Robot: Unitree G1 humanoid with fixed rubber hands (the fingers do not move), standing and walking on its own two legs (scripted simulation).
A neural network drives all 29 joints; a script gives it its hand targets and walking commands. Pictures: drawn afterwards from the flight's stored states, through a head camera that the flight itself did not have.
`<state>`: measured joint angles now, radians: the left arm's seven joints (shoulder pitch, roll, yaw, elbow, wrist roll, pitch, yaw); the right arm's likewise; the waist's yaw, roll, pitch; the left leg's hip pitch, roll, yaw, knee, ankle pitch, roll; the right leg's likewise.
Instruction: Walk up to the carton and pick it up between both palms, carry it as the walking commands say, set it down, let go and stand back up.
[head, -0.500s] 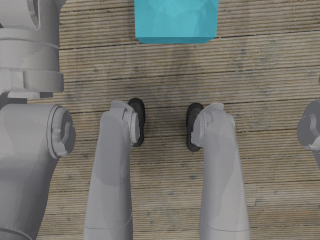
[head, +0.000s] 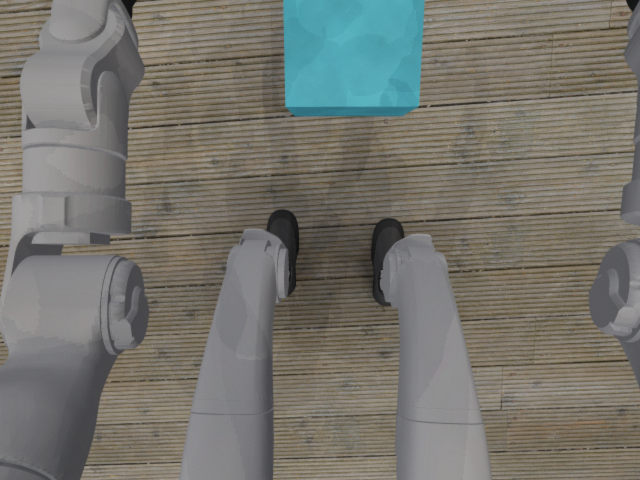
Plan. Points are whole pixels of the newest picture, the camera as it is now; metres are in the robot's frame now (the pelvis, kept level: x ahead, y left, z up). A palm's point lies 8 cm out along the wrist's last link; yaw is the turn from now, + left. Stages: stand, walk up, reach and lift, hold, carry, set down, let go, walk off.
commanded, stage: let go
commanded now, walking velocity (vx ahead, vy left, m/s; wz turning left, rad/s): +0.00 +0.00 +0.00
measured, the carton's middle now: (350, 55) +0.58 -0.01 -0.55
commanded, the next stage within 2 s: stand in 1.22 s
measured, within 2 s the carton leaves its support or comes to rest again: neither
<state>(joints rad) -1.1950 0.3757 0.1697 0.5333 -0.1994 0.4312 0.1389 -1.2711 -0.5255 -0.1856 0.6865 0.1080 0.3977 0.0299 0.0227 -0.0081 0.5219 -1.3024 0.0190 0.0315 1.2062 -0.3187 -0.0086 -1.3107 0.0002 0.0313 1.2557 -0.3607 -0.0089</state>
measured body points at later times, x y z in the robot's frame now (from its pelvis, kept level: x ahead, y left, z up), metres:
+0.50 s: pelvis +0.04 +0.01 +0.08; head +0.15 +0.00 +0.52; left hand +0.34 +0.24 +0.03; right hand +0.34 -0.25 +0.03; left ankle +0.12 +0.13 -0.61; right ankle +0.11 -0.12 -0.61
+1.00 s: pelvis +0.10 +0.02 +0.12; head +0.13 +0.02 +0.57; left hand +0.29 +0.26 +0.06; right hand +0.29 -0.24 +0.06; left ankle +0.13 +0.13 -0.61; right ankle +0.11 -0.12 -0.61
